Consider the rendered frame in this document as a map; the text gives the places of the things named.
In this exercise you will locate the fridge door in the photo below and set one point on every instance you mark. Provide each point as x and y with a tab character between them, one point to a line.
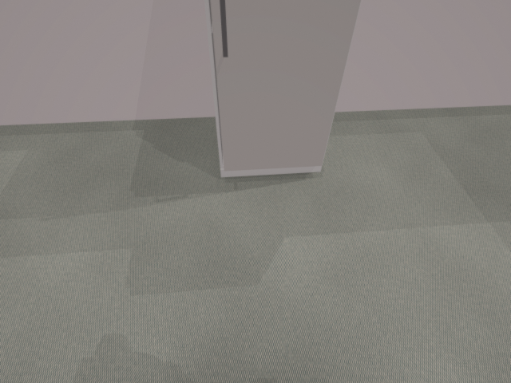
279	85

